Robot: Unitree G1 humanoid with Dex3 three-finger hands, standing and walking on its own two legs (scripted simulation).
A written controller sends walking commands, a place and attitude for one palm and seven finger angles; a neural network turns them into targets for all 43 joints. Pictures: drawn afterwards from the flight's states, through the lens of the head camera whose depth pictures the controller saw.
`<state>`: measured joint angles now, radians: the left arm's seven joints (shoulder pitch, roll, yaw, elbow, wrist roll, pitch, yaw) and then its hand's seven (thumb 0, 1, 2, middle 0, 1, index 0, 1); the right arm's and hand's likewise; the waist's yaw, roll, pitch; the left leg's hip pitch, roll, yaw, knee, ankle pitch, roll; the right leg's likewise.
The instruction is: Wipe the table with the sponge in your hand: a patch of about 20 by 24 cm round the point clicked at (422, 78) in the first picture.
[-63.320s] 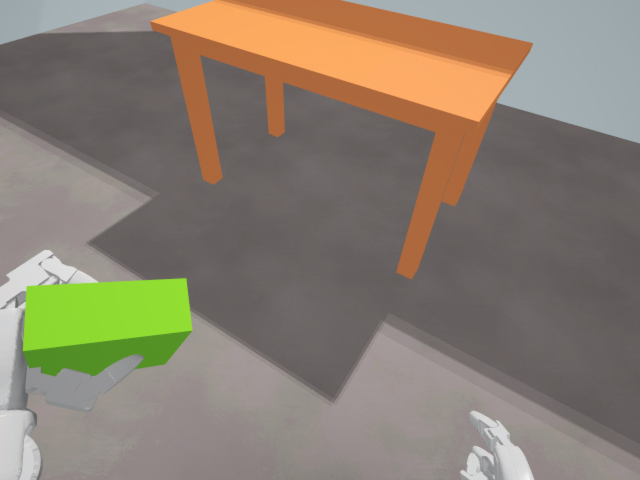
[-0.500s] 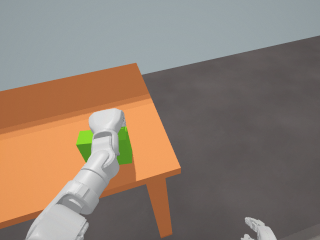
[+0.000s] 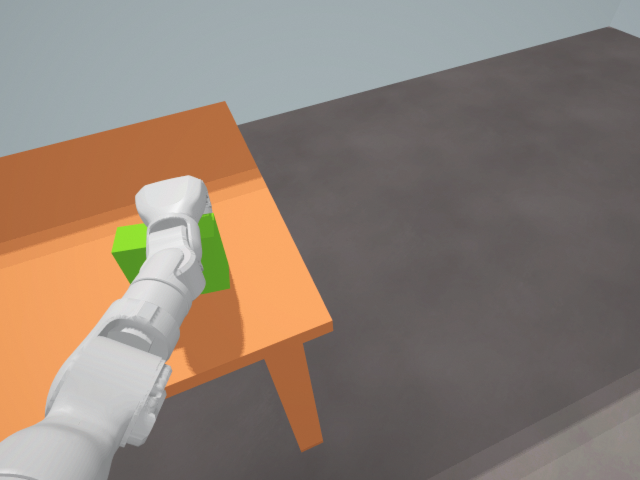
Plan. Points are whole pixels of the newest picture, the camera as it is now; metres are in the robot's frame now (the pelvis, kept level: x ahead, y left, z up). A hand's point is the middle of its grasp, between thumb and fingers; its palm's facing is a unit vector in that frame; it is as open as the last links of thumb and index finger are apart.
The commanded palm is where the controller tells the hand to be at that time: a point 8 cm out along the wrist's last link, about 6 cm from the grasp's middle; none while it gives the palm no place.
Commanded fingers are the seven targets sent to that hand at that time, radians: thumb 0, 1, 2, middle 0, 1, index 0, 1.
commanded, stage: wipe forward along the third lane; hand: left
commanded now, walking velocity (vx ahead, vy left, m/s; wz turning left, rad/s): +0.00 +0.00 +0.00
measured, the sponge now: (180, 268) +0.42 +0.22 +0.02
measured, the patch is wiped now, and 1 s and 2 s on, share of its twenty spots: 0.95 1.00 1.00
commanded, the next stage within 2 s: wipe back along the third lane in 0.60 s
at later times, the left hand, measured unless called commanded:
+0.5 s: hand (178, 208) +0.48 +0.22 +0.08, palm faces -0.09 -0.01 -1.00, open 9.3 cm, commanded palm +0.48 +0.23 +0.11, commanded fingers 0.00 0.10 1.30 -1.20 -1.60 -1.20 -1.60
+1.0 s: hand (172, 200) +0.51 +0.24 +0.08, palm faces -0.05 -0.01 -1.00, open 9.3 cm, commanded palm +0.47 +0.23 +0.12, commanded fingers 0.00 0.10 1.30 -1.20 -1.60 -1.20 -1.60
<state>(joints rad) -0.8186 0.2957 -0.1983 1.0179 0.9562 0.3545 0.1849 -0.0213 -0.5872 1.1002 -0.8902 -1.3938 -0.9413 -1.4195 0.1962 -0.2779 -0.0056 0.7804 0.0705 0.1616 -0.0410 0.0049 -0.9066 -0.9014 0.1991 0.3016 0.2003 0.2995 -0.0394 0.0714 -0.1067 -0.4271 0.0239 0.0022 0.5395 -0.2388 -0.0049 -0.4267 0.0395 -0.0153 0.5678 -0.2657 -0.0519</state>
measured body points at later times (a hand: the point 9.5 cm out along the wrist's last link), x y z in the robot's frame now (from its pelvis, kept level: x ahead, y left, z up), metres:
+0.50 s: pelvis +0.01 +0.02 +0.00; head +0.06 +0.00 +0.45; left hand +0.48 +0.22 +0.14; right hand +0.09 -0.25 -0.14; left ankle +0.02 +0.14 -0.73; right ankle +0.01 -0.08 -0.73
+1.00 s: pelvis +0.03 +0.04 +0.00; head +0.07 +0.03 +0.45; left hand +0.50 +0.23 +0.13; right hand +0.05 -0.23 -0.14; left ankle +0.02 +0.14 -0.73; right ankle +0.01 -0.08 -0.73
